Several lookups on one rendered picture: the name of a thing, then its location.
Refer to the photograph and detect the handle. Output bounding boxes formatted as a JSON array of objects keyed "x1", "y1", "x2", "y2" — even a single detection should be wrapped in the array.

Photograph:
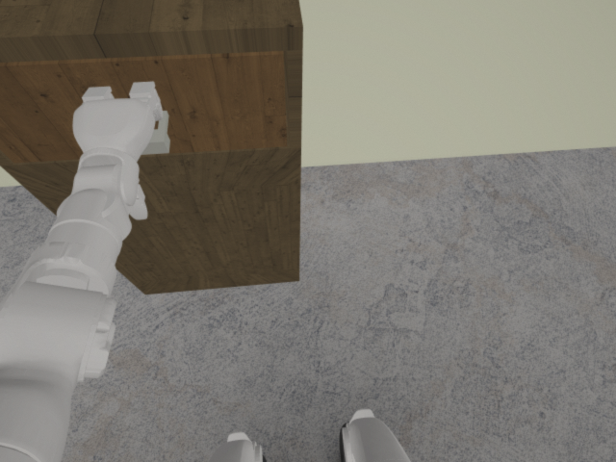
[{"x1": 142, "y1": 111, "x2": 170, "y2": 155}]

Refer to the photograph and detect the right robot shin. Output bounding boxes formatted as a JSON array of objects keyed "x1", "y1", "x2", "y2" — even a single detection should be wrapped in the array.
[{"x1": 349, "y1": 409, "x2": 374, "y2": 423}]

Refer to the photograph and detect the cabinet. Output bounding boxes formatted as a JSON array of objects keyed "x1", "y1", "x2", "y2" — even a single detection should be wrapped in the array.
[{"x1": 0, "y1": 0, "x2": 303, "y2": 295}]

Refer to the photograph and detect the drawer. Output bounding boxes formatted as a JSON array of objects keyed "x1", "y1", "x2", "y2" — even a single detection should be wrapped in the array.
[{"x1": 0, "y1": 51, "x2": 287, "y2": 163}]

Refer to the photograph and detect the robot left hand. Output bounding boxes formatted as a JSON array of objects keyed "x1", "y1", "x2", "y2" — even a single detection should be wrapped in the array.
[{"x1": 73, "y1": 82, "x2": 163, "y2": 220}]

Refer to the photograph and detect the robot left upper arm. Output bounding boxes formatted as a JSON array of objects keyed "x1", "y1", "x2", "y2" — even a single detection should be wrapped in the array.
[{"x1": 0, "y1": 281, "x2": 116, "y2": 462}]

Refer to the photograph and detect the robot left thigh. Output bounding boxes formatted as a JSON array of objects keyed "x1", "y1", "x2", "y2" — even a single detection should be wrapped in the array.
[{"x1": 208, "y1": 440, "x2": 263, "y2": 462}]

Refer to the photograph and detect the left robot forearm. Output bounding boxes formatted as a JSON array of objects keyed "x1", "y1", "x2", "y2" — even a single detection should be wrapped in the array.
[{"x1": 0, "y1": 147, "x2": 140, "y2": 326}]

